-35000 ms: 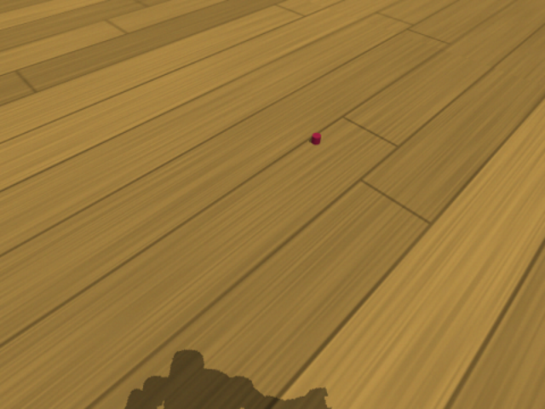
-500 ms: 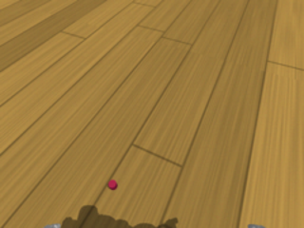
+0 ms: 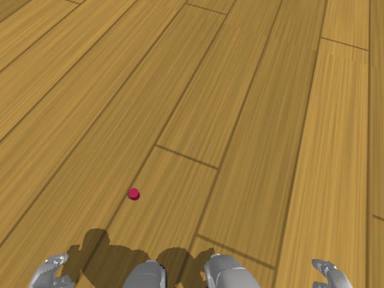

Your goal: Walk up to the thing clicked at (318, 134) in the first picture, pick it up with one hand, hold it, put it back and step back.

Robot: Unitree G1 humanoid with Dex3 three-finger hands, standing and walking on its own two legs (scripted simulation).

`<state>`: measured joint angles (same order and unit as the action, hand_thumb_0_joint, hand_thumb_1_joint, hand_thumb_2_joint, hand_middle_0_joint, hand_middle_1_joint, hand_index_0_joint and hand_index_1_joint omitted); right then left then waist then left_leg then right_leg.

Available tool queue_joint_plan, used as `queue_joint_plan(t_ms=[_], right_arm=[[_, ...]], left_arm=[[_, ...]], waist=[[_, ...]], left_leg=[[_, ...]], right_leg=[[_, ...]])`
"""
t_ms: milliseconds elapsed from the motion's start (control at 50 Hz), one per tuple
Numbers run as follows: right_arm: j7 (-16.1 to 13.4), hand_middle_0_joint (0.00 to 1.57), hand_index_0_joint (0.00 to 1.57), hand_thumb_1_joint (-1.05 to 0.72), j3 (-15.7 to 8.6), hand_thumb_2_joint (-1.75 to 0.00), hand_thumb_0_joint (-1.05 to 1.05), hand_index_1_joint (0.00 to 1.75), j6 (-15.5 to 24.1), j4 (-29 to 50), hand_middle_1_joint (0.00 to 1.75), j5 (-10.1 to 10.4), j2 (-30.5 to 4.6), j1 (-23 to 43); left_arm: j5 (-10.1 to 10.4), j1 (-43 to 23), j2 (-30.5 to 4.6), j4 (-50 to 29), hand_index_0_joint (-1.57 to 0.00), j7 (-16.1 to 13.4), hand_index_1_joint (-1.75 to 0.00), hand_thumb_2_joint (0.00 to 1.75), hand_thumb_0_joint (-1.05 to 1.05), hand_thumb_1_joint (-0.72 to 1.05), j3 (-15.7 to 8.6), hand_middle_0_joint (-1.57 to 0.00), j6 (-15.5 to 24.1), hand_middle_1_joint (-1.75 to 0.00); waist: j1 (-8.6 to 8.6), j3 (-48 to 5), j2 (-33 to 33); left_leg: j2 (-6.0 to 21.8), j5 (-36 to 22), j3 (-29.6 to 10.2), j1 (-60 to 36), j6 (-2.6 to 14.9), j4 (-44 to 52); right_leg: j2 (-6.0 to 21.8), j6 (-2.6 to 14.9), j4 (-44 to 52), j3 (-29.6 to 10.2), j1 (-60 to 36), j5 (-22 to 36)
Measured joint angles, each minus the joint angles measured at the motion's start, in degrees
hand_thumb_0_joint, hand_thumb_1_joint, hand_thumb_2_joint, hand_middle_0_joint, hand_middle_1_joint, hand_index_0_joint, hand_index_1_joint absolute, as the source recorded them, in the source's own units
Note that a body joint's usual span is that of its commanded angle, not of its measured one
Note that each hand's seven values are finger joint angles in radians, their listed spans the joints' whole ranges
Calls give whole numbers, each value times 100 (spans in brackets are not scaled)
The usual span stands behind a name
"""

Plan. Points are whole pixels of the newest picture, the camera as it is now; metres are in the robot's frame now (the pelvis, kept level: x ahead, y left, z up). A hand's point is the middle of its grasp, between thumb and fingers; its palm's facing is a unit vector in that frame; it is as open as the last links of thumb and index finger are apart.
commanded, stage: step back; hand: left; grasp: from above
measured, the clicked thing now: (134, 194) +0.52 +0.25 -0.74
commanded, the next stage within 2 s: none
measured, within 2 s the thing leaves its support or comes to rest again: neither
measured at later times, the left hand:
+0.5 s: hand out of the picture -0.01 +0.26 -0.15, palm faces +0.04 -0.92 -0.38, open 7.4 cm
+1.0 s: hand out of the picture -0.23 +0.21 -0.13, palm faces +0.00 -0.91 -0.42, open 7.4 cm
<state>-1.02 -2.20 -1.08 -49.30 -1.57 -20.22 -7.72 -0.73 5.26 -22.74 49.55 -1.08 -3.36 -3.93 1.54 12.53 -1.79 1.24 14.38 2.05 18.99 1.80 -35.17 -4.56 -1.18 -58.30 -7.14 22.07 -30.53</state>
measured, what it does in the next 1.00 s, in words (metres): walks backwards: right foot, then left foot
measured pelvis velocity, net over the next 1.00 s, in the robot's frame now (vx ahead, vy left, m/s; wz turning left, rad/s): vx -0.30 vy -0.06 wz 0.00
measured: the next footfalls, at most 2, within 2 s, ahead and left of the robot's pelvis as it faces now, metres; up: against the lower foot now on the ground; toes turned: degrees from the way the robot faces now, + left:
right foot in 0.10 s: +0.00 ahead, -0.13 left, +0.00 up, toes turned +3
left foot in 0.44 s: -0.10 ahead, +0.09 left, +0.00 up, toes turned +1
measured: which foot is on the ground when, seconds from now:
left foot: down 0.00-0.12, up 0.14-0.42, down 0.44-0.86, up 0.88-1.00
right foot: up 0.00-0.08, down 0.10-0.46, up 0.48-0.82, down 0.84-1.00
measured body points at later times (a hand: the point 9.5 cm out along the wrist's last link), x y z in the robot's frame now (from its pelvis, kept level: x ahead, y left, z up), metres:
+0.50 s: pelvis -0.14 -0.01 -0.01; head -0.08 +0.01 +0.44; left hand -0.02 +0.31 -0.12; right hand -0.04 -0.32 -0.12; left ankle -0.14 +0.09 -0.73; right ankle -0.05 -0.13 -0.71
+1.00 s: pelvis -0.30 -0.06 +0.00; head -0.26 -0.08 +0.45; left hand -0.23 +0.26 -0.11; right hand -0.19 -0.37 -0.12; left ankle -0.28 +0.08 -0.65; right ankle -0.28 -0.17 -0.73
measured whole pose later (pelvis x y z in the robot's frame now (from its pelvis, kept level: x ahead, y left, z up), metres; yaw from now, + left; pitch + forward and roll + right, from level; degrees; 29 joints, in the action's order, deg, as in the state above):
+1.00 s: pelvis -0.30 -0.06 +0.00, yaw +0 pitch -3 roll +1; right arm -1.1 -3.2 -3.4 -48.4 -0.5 -23.7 -9.4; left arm -2.5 12.3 -19.9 48.4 -0.3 -3.7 -3.1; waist -1.2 8.1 1.8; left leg -6.9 25.2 -8.1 29.7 -0.9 -65.1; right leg 0.3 0.7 -36.8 -2.3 16.5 -17.7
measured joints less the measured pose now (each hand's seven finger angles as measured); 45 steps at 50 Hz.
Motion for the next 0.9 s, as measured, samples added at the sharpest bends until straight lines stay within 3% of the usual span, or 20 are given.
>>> queue_joint_plan(t_ms=[80, 120, 180, 220, 280, 380, 440, 460, 480, 520, 540, 580, 640, 740, 820, 860, 900], right_arm=[[32, 20, 21, -90, 39, -89, 0, 30, -49, 101, 30, 6, -88, 57], [37, 20, 21, -90, 28, -89, 0, 30, -113, 47, 30, 50, -191, 128], [-12, 20, 21, -90, -18, -89, 0, 30, -235, -98, 30, 95, -199, 123], [-15, 20, 21, -90, -23, -89, 0, 30, -228, -134, 30, 144, -247, 43], [-26, 20, 21, -90, 4, -89, 0, 30, -172, -148, 30, 169, -313, -117], [-34, 20, 21, -90, 16, -89, 0, 30, -184, -159, 30, 122, -333, -295], [1, 20, 21, -90, -15, -89, 0, 30, -117, -146, 30, 62, -280, -325], [11, 20, 21, -91, -33, -89, 0, 30, -97, -166, 30, 19, -197, -286], [47, 20, 21, -91, -23, -89, 0, 30, -93, -161, 30, -11, -147, -267], [110, 20, 21, -90, 10, -89, 0, 30, -69, -115, 30, -47, -108, -261], [108, 20, 21, -90, 31, -89, 0, 30, -55, -103, 30, -58, -73, -256], [83, 20, 21, -90, 69, -89, 0, 30, -43, -68, 30, -60, -15, -243], [44, 20, 21, -90, 61, -89, 0, 30, -41, 28, 30, -34, 14, -155], [20, 20, 21, -90, 27, -89, 0, 30, -12, 288, 30, -24, -16, 90], [64, 20, 21, -90, 15, -89, 0, 30, -80, 413, 30, -22, -132, 237], [72, 20, 21, -90, -22, -89, 0, 30, -156, 379, 30, 16, -253, 299], [18, 20, 21, -90, -86, -89, 0, 30, -245, 259, 30, 47, -264, 237]], left_arm=[[-41, 168, 46, -5, -21, 68, -30, 90, 1, 90, -45, -21, 66, -30], [-106, 229, 156, 45, -21, 72, -30, 90, 1, 90, -69, -21, 135, -30], [-120, 386, 227, -4, -21, 122, -30, 90, 1, 90, -17, -21, 141, -30], [-104, 431, 290, -33, -21, 102, -30, 90, 1, 90, -3, -21, 125, -30], [-111, 422, 309, -164, -21, 69, -30, 90, 1, 90, -17, -21, 115, -30], [-123, 261, 225, -494, -21, -3, -30, 90, 1, 90, -23, -21, 149, -30], [-79, 150, 101, -621, -21, 9, -30, 90, 1, 90, 1, -21, 108, -30], [-64, 100, 36, -612, -21, 14, -30, 90, 1, 90, -7, -21, 79, -30], [-46, 80, 18, -567, -21, 8, -30, 90, 1, 90, -20, -21, 47, -30], [-50, 89, 45, -433, -21, -20, -30, 90, 1, 90, -37, -21, -19, -30], [-30, 109, 39, -384, -21, -28, -30, 90, 1, 90, -46, -21, -43, -30], [10, 170, 18, -333, -21, -33, -30, 90, 1, 90, -70, -21, -45, -30], [2, 307, 5, -318, -21, -25, -30, 90, 1, 90, -107, -21, 0, -30], [-29, 496, -13, -243, -21, 2, -30, 90, 1, 90, -124, -21, 3, -30], [-46, 574, 2, -146, -21, 61, -30, 90, 1, 90, -115, -21, 72, -30], [-105, 594, 113, -59, -21, 79, -30, 90, 1, 90, -121, -21, 136, -30], [-142, 677, 181, -59, -21, 135, -30, 90, 1, 90, -72, -21, 130, -30]], waist=[[-58, -88, 108], [-32, -86, 381], [-118, -196, 363], [-168, -261, 364], [-200, -334, 349], [-192, -292, 279], [-133, -229, 161], [-163, -148, -19], [-200, -113, -100], [-124, -136, -22], [-95, -162, -12], [-103, -232, -35], [-160, -268, -39], [-207, -206, 18], [-251, -219, 133], [-223, -206, 411], [-233, -289, 448]], left_leg=[[112, 14, 87, 301, -119, -346], [246, 90, -97, 472, -157, -637], [-322, 1277, -664, 769, -166, -1885], [-640, 1327, -889, 848, -185, -2655], [-808, 1346, -928, 712, -280, -3027], [-568, 1495, -679, -5, -320, -1732], [-379, 785, -458, -557, -174, -250], [-476, 640, -372, -598, -87, -150], [-495, 615, -312, -575, -28, -179], [-374, 547, -381, -480, 32, -208], [-322, 460, -408, -461, 31, -135], [-246, 261, -408, -415, 13, 50], [-144, 32, -358, -303, -1, 193], [30, -215, -226, 19, -51, 118], [169, -348, -148, 422, -198, -157], [294, -312, -324, 648, -237, -416], [-62, 726, -695, 912, -234, -1122]], right_leg=[[250, 112, 1603, 302, -619, 570], [116, 187, 1997, 472, -777, 971], [207, 272, 1922, 442, -657, 1010], [283, 264, 2126, 422, -652, 1194], [367, 259, 2341, 455, -542, 1441], [474, 213, 2331, 660, -252, 1669], [562, 133, 2037, 786, 12, 1673], [658, 113, 1927, 705, 71, 1678], [605, 130, 1771, 575, 137, 1326], [211, 143, 886, 268, 344, 366], [16, 166, 352, 96, 443, 175], [-240, 190, -517, -128, 570, 112], [-304, 80, -1025, -206, 462, 156], [-9, -82, -145, -39, -137, 85], [286, 38, 1623, 309, -820, 586], [164, 107, 2073, 480, -966, 822], [209, 179, 1907, 516, -788, 867]])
